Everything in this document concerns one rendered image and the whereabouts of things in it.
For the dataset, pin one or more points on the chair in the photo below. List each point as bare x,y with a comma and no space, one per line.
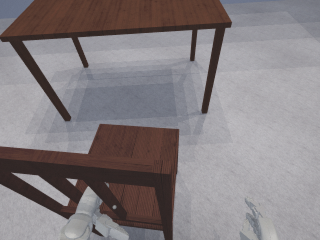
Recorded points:
139,163

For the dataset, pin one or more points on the left robot hand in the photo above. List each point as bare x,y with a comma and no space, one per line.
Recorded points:
89,204

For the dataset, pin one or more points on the left robot forearm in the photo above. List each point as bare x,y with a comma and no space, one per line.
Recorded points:
78,227

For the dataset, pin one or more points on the table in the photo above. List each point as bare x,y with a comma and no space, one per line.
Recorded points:
58,19

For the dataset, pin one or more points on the right robot hand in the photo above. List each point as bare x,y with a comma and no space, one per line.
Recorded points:
263,226

